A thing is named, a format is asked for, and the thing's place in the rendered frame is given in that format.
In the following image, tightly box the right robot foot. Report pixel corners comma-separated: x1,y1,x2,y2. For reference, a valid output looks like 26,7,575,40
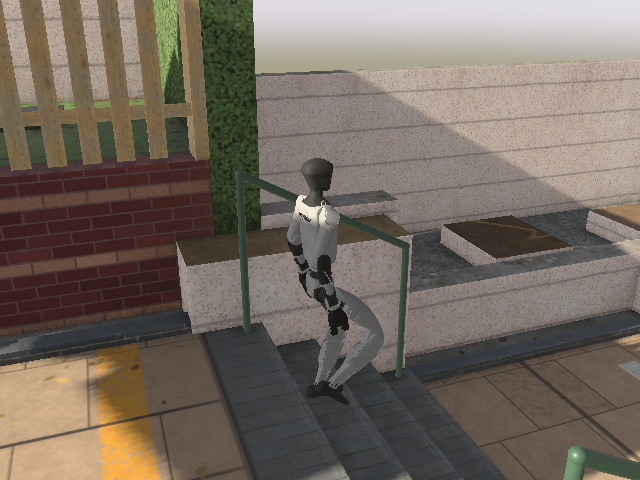
314,380,350,405

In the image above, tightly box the robot right upper arm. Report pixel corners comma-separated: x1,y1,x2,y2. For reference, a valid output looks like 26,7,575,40
312,206,340,266

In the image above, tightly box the robot left upper arm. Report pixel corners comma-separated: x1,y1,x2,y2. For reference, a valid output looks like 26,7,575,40
287,195,307,246

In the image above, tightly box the right robot forearm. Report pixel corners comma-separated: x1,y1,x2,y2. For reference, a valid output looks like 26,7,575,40
316,255,340,311

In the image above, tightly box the humanoid robot torso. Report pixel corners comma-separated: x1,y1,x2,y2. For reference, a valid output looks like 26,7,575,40
299,200,338,303

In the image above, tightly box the robot left hand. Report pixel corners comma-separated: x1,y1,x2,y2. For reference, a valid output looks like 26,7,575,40
298,269,312,298

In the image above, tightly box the left robot forearm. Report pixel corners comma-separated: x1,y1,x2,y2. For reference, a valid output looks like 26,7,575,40
287,239,310,274

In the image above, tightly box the robot right hand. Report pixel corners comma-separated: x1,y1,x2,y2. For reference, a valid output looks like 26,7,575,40
328,307,349,336

